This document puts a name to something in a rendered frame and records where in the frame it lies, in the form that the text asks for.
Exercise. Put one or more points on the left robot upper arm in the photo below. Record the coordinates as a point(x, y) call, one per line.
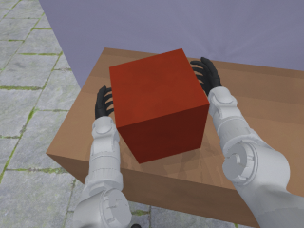
point(106, 209)

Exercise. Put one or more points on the carton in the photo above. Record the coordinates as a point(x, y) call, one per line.
point(159, 105)

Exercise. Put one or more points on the robot left forearm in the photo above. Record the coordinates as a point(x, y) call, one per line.
point(104, 161)

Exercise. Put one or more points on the robot left hand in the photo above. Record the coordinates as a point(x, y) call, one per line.
point(101, 106)

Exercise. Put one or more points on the right robot upper arm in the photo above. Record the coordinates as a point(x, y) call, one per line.
point(260, 175)

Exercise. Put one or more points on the robot right hand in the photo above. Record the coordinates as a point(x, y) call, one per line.
point(209, 77)

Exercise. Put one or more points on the robot right forearm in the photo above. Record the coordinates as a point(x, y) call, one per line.
point(228, 121)

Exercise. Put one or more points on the pedestal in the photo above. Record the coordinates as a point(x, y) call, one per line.
point(270, 99)

